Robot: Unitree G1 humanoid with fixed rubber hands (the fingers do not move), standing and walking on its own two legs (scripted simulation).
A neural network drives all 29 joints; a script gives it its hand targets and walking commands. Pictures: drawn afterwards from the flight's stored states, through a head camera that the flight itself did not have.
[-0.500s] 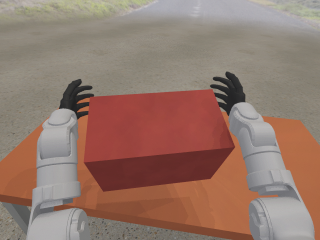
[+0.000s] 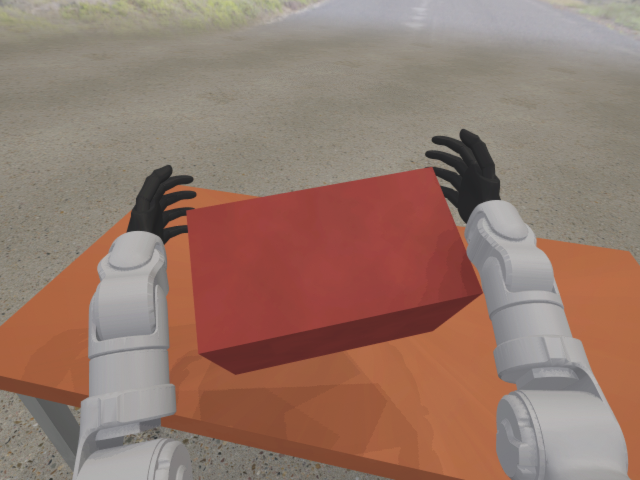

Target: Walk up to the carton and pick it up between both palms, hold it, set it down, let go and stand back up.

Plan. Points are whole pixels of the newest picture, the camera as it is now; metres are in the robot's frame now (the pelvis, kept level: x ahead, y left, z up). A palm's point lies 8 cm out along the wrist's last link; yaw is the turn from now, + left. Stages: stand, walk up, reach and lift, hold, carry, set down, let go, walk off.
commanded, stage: set down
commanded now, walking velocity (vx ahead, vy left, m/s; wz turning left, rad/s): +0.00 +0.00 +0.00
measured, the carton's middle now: (326, 279) +0.37 -0.01 +0.13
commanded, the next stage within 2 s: none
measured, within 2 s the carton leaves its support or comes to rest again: neither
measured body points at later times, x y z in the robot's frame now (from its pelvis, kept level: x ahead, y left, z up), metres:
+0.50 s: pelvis -0.01 -0.02 +0.00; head -0.04 -0.01 +0.45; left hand +0.37 +0.17 +0.18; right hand +0.40 -0.21 +0.21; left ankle -0.01 +0.12 -0.75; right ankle +0.01 -0.12 -0.75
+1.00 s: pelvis -0.01 -0.02 +0.00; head -0.03 -0.01 +0.45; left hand +0.37 +0.15 +0.14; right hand +0.41 -0.23 +0.18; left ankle -0.01 +0.12 -0.75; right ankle +0.01 -0.12 -0.75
